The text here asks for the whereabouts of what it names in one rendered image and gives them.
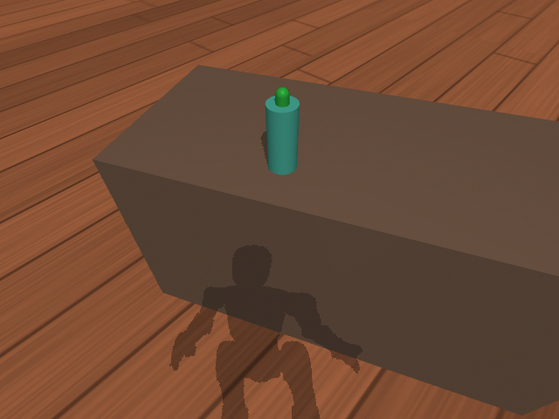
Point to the bottle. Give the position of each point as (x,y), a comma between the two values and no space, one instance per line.
(282,129)

